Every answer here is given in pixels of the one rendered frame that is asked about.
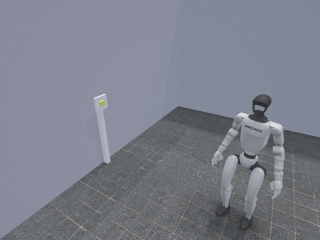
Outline left robot hand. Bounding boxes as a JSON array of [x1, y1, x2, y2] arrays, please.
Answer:
[[270, 179, 283, 200]]

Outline robot left thigh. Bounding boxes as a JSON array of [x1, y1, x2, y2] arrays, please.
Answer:
[[245, 163, 267, 205]]

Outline right robot forearm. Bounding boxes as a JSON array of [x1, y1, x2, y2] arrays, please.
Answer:
[[218, 128, 233, 152]]

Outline right robot hand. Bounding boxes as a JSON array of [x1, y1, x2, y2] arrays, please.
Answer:
[[211, 150, 223, 166]]

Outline robot left upper arm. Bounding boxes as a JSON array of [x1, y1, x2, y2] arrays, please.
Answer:
[[269, 122, 284, 156]]

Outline robot right upper arm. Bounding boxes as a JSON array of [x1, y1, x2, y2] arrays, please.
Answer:
[[228, 112, 248, 137]]

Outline left robot forearm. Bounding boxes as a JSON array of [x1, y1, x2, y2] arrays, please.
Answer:
[[274, 148, 285, 180]]

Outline panel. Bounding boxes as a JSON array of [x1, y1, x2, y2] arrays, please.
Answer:
[[93, 94, 111, 164]]

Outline right robot shin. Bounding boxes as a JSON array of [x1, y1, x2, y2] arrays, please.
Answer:
[[220, 187, 232, 208]]

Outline button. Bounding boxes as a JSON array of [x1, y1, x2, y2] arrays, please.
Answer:
[[99, 100, 106, 107]]

